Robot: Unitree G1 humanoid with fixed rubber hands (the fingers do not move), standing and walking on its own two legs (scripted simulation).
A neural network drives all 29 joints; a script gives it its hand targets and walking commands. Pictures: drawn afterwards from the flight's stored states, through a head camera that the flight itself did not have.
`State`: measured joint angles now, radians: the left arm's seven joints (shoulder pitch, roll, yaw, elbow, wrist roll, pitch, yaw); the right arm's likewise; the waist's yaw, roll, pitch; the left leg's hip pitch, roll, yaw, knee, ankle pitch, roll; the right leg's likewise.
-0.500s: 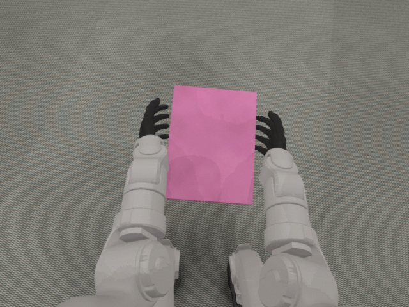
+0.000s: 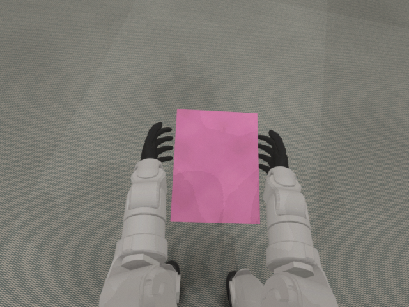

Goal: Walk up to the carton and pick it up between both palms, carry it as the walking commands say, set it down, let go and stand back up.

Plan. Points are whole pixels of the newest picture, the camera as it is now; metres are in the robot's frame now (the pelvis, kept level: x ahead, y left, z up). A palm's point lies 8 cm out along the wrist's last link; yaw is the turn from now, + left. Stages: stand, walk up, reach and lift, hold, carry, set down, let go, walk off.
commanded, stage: reach and lift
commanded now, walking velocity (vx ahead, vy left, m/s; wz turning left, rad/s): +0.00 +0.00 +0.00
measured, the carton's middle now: (212, 172) +0.40 -0.01 -0.10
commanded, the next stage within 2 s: none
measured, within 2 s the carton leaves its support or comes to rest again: neither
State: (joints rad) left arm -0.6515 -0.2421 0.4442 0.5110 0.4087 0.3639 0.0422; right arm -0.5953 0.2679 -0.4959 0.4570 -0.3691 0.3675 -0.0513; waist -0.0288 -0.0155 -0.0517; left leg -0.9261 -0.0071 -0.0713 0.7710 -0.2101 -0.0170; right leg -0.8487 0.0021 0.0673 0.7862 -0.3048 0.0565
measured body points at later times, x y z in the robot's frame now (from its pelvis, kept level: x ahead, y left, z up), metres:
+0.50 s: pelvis +0.03 +0.00 +0.04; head +0.09 +0.02 +0.49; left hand +0.39 +0.11 +0.04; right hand +0.37 -0.15 +0.05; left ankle +0.08 +0.12 -0.69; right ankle +0.03 -0.15 -0.69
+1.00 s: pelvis +0.02 -0.01 +0.05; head -0.01 +0.01 +0.50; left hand +0.36 +0.11 +0.10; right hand +0.35 -0.15 +0.10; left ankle +0.08 +0.12 -0.69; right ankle +0.03 -0.15 -0.69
